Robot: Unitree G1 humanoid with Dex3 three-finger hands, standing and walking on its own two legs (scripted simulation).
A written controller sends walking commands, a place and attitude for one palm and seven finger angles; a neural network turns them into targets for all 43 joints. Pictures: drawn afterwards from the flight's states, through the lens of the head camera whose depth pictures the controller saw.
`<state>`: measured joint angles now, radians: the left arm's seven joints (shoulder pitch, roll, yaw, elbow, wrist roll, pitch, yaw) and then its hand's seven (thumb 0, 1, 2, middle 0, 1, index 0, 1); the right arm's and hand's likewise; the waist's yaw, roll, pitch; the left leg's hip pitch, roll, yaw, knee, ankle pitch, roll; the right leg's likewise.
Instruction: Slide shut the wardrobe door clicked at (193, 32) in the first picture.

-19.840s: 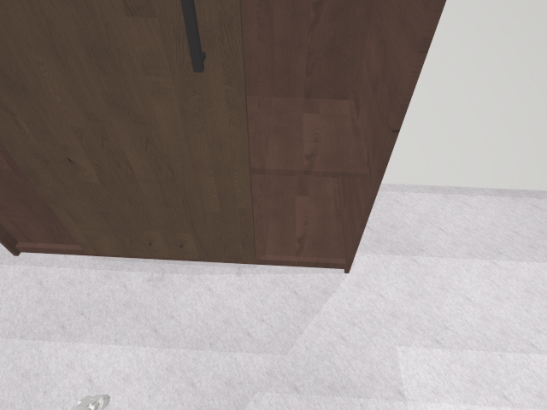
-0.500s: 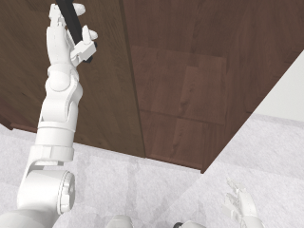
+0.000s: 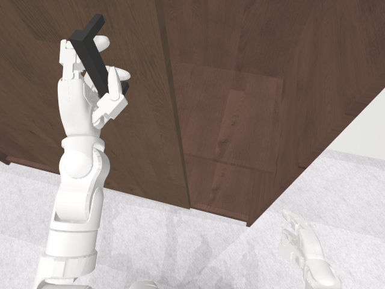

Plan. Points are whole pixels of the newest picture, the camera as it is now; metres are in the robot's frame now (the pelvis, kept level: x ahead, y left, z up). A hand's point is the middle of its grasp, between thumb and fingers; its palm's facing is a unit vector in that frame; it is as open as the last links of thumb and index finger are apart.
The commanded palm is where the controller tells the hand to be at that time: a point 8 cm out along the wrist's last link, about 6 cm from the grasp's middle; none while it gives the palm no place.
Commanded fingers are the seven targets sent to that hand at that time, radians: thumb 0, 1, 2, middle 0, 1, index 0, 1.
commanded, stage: step sideways, sliding the door along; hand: left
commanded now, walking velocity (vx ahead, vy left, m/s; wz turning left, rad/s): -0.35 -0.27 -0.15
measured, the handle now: (106, 69) +0.41 +0.20 +0.20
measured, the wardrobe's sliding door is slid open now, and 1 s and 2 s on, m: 0.29 0.21 0.20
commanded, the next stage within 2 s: none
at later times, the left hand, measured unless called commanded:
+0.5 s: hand (159, 104) +0.36 +0.11 +0.19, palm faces +0.05 -0.99 -0.14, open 6.2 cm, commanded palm +0.33 +0.13 +0.19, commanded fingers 0.00 0.90 0.90 -0.45 -1.40 -0.45 -1.40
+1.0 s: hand (168, 104) +0.35 +0.09 +0.19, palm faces +0.13 -0.99 -0.08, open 6.1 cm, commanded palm +0.33 +0.11 +0.20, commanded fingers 0.00 0.90 0.90 -0.45 -1.40 -0.45 -1.40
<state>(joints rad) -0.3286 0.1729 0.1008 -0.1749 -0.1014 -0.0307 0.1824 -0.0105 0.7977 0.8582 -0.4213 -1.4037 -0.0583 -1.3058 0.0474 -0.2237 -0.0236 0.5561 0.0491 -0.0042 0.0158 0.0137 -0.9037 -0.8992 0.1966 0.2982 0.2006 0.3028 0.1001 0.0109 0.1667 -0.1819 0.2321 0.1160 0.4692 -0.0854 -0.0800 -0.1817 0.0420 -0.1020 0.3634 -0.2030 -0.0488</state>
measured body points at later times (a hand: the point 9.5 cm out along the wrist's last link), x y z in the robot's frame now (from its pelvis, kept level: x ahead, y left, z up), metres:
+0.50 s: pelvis +0.02 -0.01 +0.01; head +0.11 -0.02 +0.45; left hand +0.35 +0.16 +0.19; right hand +0.25 -0.21 -0.10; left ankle -0.06 +0.23 -0.71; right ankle -0.03 -0.06 -0.74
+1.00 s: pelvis -0.03 -0.03 -0.01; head +0.02 -0.06 +0.43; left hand +0.34 +0.14 +0.19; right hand +0.15 -0.27 -0.12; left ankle -0.05 +0.18 -0.74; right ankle -0.03 -0.06 -0.75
